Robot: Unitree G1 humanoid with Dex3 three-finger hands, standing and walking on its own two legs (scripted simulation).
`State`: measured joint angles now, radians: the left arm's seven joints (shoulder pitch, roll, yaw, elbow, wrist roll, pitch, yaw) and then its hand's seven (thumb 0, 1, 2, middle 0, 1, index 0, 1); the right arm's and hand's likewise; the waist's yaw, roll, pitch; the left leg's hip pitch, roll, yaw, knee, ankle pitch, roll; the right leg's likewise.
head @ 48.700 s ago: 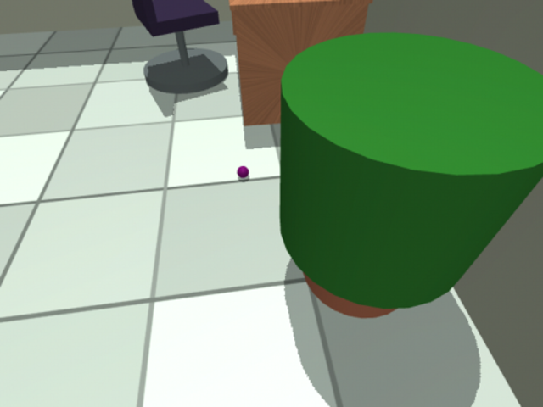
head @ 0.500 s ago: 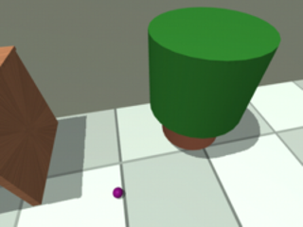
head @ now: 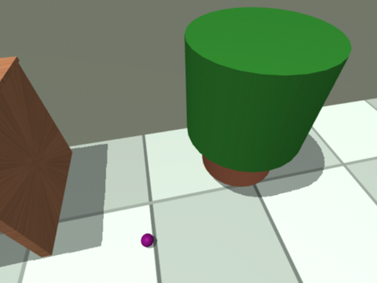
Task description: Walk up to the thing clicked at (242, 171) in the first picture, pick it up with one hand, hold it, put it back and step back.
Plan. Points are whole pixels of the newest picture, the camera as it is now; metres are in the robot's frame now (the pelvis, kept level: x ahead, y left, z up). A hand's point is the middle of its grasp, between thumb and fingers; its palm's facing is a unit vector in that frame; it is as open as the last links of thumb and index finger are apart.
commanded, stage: stand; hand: left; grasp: from above
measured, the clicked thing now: (147, 240) +0.49 +0.25 -0.75
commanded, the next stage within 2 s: rise first in 1.54 s
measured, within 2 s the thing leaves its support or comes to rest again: neither
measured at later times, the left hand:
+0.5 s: hand out of the picture +0.09 +0.25 -0.16, palm faces -0.03 -0.94 -0.35, open 7.4 cm
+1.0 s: hand out of the picture +0.08 +0.26 -0.16, palm faces -0.02 -0.94 -0.35, open 7.4 cm
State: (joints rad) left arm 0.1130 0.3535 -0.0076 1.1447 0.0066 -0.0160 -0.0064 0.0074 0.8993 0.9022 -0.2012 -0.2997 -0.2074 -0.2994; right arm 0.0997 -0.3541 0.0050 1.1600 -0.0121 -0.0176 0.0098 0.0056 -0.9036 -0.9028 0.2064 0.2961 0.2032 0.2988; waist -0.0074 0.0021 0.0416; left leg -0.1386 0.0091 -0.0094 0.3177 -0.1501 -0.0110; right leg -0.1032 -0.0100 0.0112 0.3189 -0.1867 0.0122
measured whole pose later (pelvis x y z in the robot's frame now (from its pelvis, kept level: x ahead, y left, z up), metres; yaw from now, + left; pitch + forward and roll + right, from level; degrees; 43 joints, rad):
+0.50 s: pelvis +0.01 +0.00 +0.00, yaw +0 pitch -2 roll +0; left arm 0.10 0.35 -0.01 1.14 0.01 -0.02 0.00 0.01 0.90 0.90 -0.20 -0.30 -0.21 -0.30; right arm 0.08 -0.36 0.01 1.14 -0.01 -0.02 0.00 0.01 -0.90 -0.90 0.21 0.30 0.20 0.30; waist 0.00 0.00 0.05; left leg -0.12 0.01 -0.01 0.31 -0.17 -0.01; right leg -0.07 -0.01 0.01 0.30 -0.20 0.01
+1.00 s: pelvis +0.01 +0.00 +0.00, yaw +0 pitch -2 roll +0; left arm 0.12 0.35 0.00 1.14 0.01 -0.01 0.00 0.01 0.90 0.90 -0.20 -0.30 -0.21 -0.30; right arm 0.10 -0.35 0.01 1.14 -0.01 -0.01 0.00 0.01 -0.90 -0.90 0.21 0.30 0.20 0.30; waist 0.00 0.00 0.05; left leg -0.11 0.01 -0.01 0.31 -0.17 -0.01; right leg -0.07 -0.01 0.01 0.30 -0.20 0.01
